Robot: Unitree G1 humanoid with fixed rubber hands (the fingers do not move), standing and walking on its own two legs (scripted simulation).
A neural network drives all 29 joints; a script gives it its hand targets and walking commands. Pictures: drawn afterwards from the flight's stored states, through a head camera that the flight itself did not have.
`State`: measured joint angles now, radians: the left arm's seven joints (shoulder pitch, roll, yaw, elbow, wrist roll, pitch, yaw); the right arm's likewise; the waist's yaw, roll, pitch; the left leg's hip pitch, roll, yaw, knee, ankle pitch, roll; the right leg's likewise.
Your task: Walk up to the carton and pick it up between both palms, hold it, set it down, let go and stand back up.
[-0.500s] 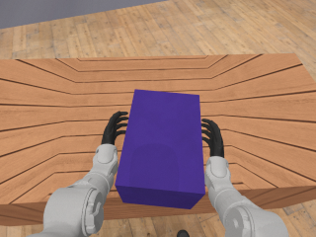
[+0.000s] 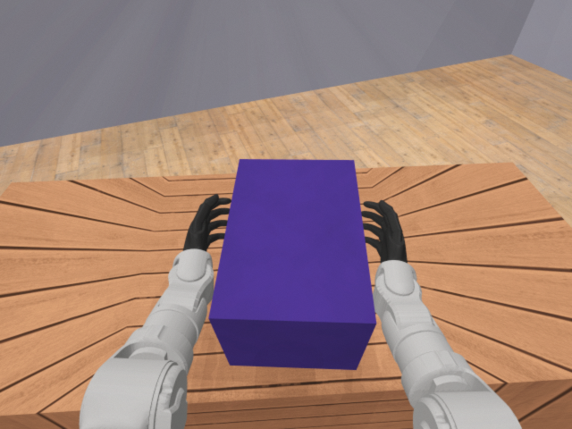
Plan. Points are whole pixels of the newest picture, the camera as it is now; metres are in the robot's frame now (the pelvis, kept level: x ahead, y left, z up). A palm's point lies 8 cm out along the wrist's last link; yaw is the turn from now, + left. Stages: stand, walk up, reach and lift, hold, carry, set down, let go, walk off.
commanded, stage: reach and lift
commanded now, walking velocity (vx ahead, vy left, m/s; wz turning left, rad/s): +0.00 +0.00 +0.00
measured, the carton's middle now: (294, 258) +0.40 -0.04 +0.03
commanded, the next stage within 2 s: hold in 1.78 s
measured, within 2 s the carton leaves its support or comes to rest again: neither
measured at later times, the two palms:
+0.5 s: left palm (179, 234) +0.38 +0.12 +0.13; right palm (388, 227) +0.36 -0.16 +0.13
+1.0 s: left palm (159, 229) +0.35 +0.14 +0.17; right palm (388, 220) +0.35 -0.15 +0.15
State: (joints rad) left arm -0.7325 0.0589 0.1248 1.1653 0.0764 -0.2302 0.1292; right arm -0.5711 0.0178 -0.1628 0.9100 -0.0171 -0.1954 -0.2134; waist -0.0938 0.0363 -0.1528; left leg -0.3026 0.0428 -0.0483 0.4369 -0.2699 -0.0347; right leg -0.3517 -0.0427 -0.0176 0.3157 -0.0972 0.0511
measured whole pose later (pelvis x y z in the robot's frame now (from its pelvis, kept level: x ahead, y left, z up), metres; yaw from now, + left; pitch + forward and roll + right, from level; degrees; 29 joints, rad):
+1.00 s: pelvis -0.01 +0.00 +0.01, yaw +2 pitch -7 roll -1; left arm -0.56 -0.07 0.24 0.25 0.31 0.52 0.02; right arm -0.58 -0.03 -0.07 0.54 0.11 0.23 -0.17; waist -0.10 -0.03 0.03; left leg 0.01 0.03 -0.08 0.33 -0.23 -0.03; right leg -0.02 -0.05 -0.04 0.23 -0.08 0.05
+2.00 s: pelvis -0.01 +0.00 +0.01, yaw +3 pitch -9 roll -2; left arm -0.61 -0.07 0.26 0.14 0.34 0.65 -0.02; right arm -0.65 -0.04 -0.05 0.50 0.16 0.30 -0.18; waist -0.09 -0.03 0.05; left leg 0.05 0.04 -0.08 0.34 -0.24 -0.04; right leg 0.03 -0.04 -0.05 0.21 -0.09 0.05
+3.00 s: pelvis -0.01 -0.01 +0.01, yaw +4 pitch -9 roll -1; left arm -0.64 -0.06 0.29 0.15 0.36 0.68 -0.05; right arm -0.69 -0.04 -0.05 0.53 0.16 0.32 -0.18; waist -0.09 -0.04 0.04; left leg 0.04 0.04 -0.08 0.34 -0.22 -0.04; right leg 0.03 -0.04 -0.06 0.22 -0.09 0.04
